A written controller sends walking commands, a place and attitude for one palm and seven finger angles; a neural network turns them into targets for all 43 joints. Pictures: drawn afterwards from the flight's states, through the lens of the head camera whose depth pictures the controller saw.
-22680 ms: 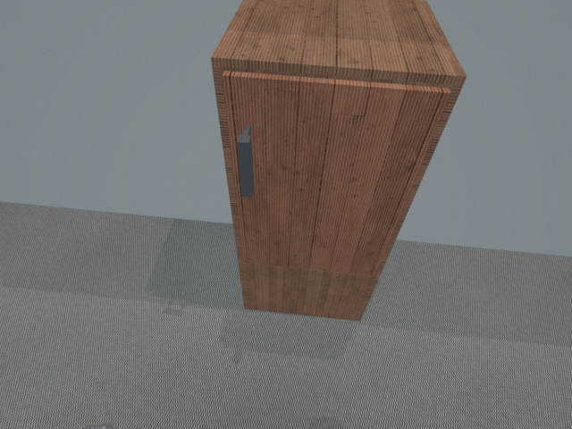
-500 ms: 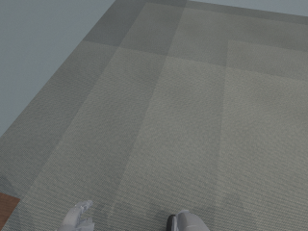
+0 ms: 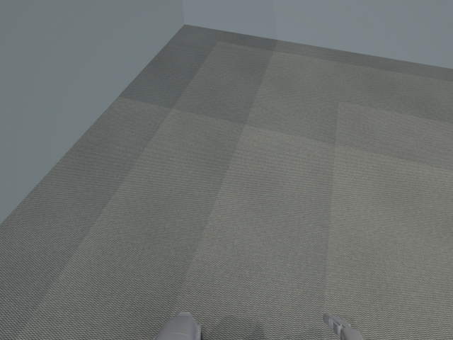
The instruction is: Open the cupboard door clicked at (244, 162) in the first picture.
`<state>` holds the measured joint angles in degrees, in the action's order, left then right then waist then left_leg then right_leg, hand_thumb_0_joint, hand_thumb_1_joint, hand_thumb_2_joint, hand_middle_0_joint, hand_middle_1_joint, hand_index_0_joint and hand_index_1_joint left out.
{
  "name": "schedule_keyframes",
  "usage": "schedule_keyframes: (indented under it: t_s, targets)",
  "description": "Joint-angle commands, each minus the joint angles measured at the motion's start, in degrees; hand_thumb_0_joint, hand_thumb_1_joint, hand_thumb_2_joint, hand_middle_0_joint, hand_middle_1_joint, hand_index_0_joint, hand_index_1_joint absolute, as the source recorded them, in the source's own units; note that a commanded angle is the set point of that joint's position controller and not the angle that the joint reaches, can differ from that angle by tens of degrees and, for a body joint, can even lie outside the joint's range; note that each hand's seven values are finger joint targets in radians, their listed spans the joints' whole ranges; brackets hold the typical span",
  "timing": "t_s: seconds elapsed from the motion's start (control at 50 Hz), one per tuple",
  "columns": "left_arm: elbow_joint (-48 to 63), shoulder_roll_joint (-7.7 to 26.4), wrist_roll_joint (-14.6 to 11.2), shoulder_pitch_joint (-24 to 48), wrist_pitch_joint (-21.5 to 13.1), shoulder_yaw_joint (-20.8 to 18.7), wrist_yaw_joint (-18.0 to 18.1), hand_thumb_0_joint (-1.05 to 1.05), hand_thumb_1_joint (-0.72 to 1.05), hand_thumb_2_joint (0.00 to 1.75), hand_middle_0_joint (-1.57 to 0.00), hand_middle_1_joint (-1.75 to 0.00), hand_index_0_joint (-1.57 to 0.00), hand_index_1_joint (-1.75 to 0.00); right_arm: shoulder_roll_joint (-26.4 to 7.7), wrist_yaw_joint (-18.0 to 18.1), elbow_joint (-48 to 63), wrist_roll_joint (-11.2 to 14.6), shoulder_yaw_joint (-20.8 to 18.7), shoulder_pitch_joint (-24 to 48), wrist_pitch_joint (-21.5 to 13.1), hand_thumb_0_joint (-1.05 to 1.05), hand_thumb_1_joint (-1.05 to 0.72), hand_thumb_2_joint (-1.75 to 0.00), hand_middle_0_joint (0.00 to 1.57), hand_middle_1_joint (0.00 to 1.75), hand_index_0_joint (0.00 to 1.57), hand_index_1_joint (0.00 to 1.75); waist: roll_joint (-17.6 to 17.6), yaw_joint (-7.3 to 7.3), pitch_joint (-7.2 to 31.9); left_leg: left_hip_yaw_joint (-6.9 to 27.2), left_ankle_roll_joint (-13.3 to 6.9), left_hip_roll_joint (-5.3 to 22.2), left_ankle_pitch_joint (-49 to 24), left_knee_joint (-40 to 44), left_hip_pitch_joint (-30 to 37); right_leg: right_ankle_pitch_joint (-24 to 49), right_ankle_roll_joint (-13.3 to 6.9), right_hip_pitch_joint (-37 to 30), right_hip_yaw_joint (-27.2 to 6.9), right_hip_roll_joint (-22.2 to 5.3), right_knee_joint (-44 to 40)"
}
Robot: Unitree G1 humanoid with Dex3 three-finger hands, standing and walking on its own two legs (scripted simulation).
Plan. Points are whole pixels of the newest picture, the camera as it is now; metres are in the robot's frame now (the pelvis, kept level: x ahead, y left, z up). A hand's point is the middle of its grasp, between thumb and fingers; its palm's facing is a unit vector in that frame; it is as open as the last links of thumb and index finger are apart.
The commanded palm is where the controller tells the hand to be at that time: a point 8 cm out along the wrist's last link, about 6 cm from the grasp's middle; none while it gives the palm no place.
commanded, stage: walk to a spot facing it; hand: left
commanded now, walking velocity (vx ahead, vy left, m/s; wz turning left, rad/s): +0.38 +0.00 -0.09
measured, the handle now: out of the picture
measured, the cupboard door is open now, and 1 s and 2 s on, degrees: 46 46 46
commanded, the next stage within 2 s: turn to face it in 0.64 s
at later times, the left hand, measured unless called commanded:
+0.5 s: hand (176, 227) +0.38 +0.17 -0.16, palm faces -0.14 -0.95 -0.26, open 7.3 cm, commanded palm none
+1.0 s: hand (192, 217) +0.44 +0.15 -0.21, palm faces +0.09 -0.98 -0.16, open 7.3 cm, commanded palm none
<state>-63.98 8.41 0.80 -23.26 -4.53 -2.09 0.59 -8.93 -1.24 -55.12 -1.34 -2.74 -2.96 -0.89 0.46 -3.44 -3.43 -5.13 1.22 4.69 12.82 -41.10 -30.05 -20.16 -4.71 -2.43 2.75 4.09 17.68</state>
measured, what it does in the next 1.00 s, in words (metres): walks ahead: left foot, then right foot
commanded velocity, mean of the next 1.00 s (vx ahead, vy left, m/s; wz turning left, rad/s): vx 0.24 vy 0.00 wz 0.16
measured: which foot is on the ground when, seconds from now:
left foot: up 0.00-0.06, down 0.08-0.52, up 0.54-0.90, down 0.92-1.00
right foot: down 0.00-0.06, up 0.08-0.50, down 0.52-0.90, up 0.92-1.00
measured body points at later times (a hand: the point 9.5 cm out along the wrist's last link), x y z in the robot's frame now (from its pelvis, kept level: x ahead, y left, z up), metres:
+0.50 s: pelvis +0.24 -0.02 -0.01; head +0.27 -0.04 +0.44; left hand +0.38 +0.22 -0.14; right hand +0.09 -0.23 -0.15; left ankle +0.14 +0.12 -0.74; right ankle +0.30 -0.14 -0.73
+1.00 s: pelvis +0.44 -0.03 -0.02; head +0.49 +0.00 +0.42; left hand +0.43 +0.20 -0.19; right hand +0.54 -0.29 -0.15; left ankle +0.53 +0.05 -0.74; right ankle +0.34 -0.16 -0.66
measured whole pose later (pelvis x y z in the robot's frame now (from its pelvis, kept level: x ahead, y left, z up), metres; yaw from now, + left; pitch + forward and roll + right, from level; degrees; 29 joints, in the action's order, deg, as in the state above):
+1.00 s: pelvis +0.44 -0.03 -0.02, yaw +2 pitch +0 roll -2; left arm -61.3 10.7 0.4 -15.3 0.2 -2.8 0.9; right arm -12.2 0.3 -54.7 -1.6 -2.8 -8.9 -1.2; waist 2.2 0.0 -5.7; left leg -6.5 -4.8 1.5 13.5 -39.9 -26.7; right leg -30.6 2.5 19.4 5.8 -4.1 65.9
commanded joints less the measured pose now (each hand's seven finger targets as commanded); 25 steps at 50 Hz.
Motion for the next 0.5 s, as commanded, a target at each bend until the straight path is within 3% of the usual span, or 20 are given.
schedule_keyframes:
  t_s: [0.0, 0.02, 0.04, 0.06, 0.08, 0.1, 0.12, 0.16, 0.18, 0.24, 0.32, 0.36, 0.42, 0.44, 0.46, 0.48]
  targets:
    - [1.4, 8.6, 0.0, -2.1, -1.0, -1.8, 0.5, 0.0, 0.9, 0.9, -0.2, -0.3, -0.2, -0.3, -4.9, 0.9, 0.1, -0.1, -1.0, -7.6, -2.4, 0.0, -0.9, -0.9, 0.2, 0.3, 0.2, 0.3, 3.6, 7.07, 2.8, -4.5, -2.8, -5.5, -1.8, 10.3, 16.0, 56.5, -2.6, 3.1, -6.1, -14.7, 12.5]
    - [2.2, 8.1, -0.3, -1.2, -1.0, -1.8, 0.4, 0.0, 0.9, 0.9, -0.2, -0.3, -0.2, -0.3, -7.6, 1.6, -2.5, -0.5, -1.7, -16.6, -2.6, 0.0, -0.9, -0.9, 0.2, 0.3, 0.2, 0.3, 1.7, 10.98, 7.2, -0.1, -5.2, -1.4, -5.9, 11.8, 32.6, 48.1, -0.7, 14.4, -5.1, -12.9, 23.7]
    - [3.5, 5.3, -0.8, -3.0, -1.0, -1.5, -0.1, 0.0, 0.9, 0.9, -0.2, -0.3, -0.2, -0.3, -13.9, 2.2, -4.3, -1.6, -3.2, -25.1, -3.0, 0.0, -0.9, -0.9, 0.2, 0.3, 0.2, 0.3, -9.4, 12.88, 14.8, 21.4, -12.4, 15.2, -7.1, 13.5, 47.1, 23.1, 2.0, 29.8, -0.2, -5.8, 42.0]
    - [5.7, 4.5, -0.5, 0.0, -1.7, -1.1, -0.4, 0.0, 0.9, 0.9, -0.2, -0.3, -0.2, -0.3, -16.0, 2.3, -5.1, -0.7, -3.3, -29.0, -2.4, 0.0, -0.9, -0.9, 0.2, 0.3, 0.2, 0.3, -12.0, 12.48, 14.5, 32.3, -17.6, 24.7, -12.4, 21.1, 45.9, -9.2, 1.8, 36.5, -0.9, -2.2, 56.9]
    - [6.0, 5.3, -0.1, 2.9, -1.3, -1.5, -0.1, 0.0, 0.9, 0.9, -0.2, -0.3, -0.2, -0.3, -14.3, 2.3, -4.4, -0.2, -2.9, -24.9, -2.3, 0.0, -0.9, -0.9, 0.2, 0.3, 0.2, 0.3, -6.9, 10.62, 10.4, 30.3, -16.6, 23.9, -2.8, 23.6, 37.3, -8.5, 1.5, 39.6, -4.2, -5.1, 62.0]
    - [6.3, 4.9, 0.2, 5.2, -0.6, -1.5, -0.5, 0.0, 0.9, 0.9, -0.2, -0.3, -0.2, -0.3, -11.4, 2.4, -2.6, -0.3, -2.3, -19.8, -2.6, 0.0, -0.9, -0.9, 0.2, 0.3, 0.2, 0.3, -7.1, 8.63, 3.7, 26.9, -14.4, 21.8, 5.2, 26.7, 28.9, -4.2, 2.3, 42.0, -4.7, -8.0, 62.7]
    - [6.1, 4.1, 0.7, 5.5, 0.2, -1.8, -1.2, 0.0, 0.9, 0.9, -0.2, -0.3, -0.2, -0.3, -8.3, 2.5, -1.9, -0.4, -1.5, -16.6, -2.9, 0.0, -0.9, -0.9, 0.2, 0.3, 0.2, 0.3, -7.0, 6.66, -0.5, 22.7, -12.2, 19.1, 10.0, 29.9, 21.7, -0.9, 2.7, 40.6, -4.9, -9.6, 60.6]
    - [5.6, 1.5, 1.2, 4.0, 1.8, -1.7, -1.9, 0.0, 0.9, 0.9, -0.2, -0.3, -0.2, -0.3, -6.1, 2.7, -2.4, -0.3, -0.7, -15.6, -3.8, 0.0, -0.9, -0.9, 0.2, 0.3, 0.2, 0.3, -5.8, 3.81, -1.9, 13.9, -9.9, 15.4, 4.9, 32.0, 16.4, 2.6, 3.6, 37.7, -3.8, -11.0, 53.9]
    - [5.4, 0.6, 1.2, 3.0, 2.4, -1.5, -2.0, 0.0, 0.9, 0.9, -0.2, -0.3, -0.2, -0.3, -6.3, 2.6, -2.7, -0.2, -0.6, -15.1, -3.9, 0.0, -0.9, -0.9, 0.2, 0.3, 0.2, 0.3, -7.0, 2.62, -1.5, 9.1, -9.3, 13.7, 1.2, 32.0, 15.7, 4.1, 4.0, 36.3, -3.1, -11.4, 50.2]
    - [6.1, 0.3, 1.1, 5.0, 3.1, -1.6, -2.3, 0.0, 0.9, 0.9, -0.2, -0.3, -0.2, -0.3, -6.7, 2.3, -3.1, -0.2, -0.9, -16.5, -3.9, 0.0, -0.9, -0.9, 0.2, 0.3, 0.2, 0.3, -6.9, 2.09, -1.0, 2.1, -8.7, 11.1, -0.6, 33.1, 13.9, 9.4, 4.6, 32.0, -0.5, -11.7, 38.5]
    - [8.5, 2.2, 0.8, 13.3, 3.2, -1.7, -2.8, 0.0, 0.9, 0.9, -0.2, -0.3, -0.2, -0.3, -7.4, 2.0, -5.0, -0.4, -0.6, -21.0, -3.4, 0.0, -0.9, -0.9, 0.2, 0.3, 0.2, 0.3, -7.3, 4.0, -3.7, 1.1, -8.9, 11.8, 0.8, 34.0, 16.2, 12.8, 4.5, 31.6, 1.5, -11.0, 27.6]
    - [9.5, 3.2, 0.8, 16.9, 3.1, -1.7, -3.0, 0.0, 0.9, 0.9, -0.2, -0.3, -0.2, -0.3, -8.2, 1.9, -5.7, -0.7, -0.4, -23.1, -3.1, 0.0, -0.9, -0.9, 0.2, 0.3, 0.2, 0.3, -5.6, 4.83, -4.7, 0.9, -8.9, 12.7, 0.2, 33.2, 17.7, 11.7, 4.3, 30.3, 2.4, -10.2, 23.9]
    - [9.4, 4.8, 0.8, 16.6, 2.6, -1.6, -2.9, 0.0, 0.9, 0.9, -0.2, -0.3, -0.2, -0.3, -9.2, 1.8, -6.6, -0.8, -0.4, -24.1, -2.7, 0.0, -0.9, -0.9, 0.2, 0.3, 0.2, 0.3, -5.9, 3.73, -2.6, -0.1, -7.5, 12.7, -6.6, 27.2, 20.8, 8.8, 3.0, 23.2, 4.9, -7.7, 18.0]
    - [8.1, 6.0, 0.8, 12.7, 2.2, -1.8, -2.8, 0.0, 0.9, 0.9, -0.2, -0.3, -0.2, -0.3, -9.5, 1.8, -6.8, -0.6, -0.3, -24.0, -2.5, 0.0, -0.9, -0.9, 0.2, 0.3, 0.2, 0.3, -4.0, 1.64, -0.3, -1.7, -6.5, 11.2, -13.1, 20.8, 20.7, 8.6, 2.3, 16.4, 6.1, -6.0, 14.6]
    - [5.3, 8.5, 0.9, 4.4, 1.4, -2.5, -2.5, 0.0, 0.9, 0.9, -0.2, -0.3, -0.2, -0.3, -9.1, 1.6, -6.9, -0.1, -0.1, -23.8, -2.6, 0.0, -0.9, -0.9, 0.2, 0.3, 0.2, 0.3, -0.7, -1.89, 4.3, -4.3, -4.5, 7.9, -17.6, 9.0, 16.2, 8.0, 0.6, 3.1, 4.2, -6.1, 12.0]
    - [2.4, 14.2, 1.3, -5.9, 0.6, -4.1, -1.6, 0.0, 0.9, 0.9, -0.2, -0.3, -0.2, -0.3, -6.6, 1.1, -5.9, 0.8, 0.2, -23.8, -3.1, 0.0, -0.9, -0.9, 0.2, 0.3, 0.2, 0.3, 10.1, -5.8, 12.3, -8.4, -2.1, 2.8, -7.9, -8.8, 3.1, 4.0, -4.0, -13.3, -12.2, -19.3, 8.4]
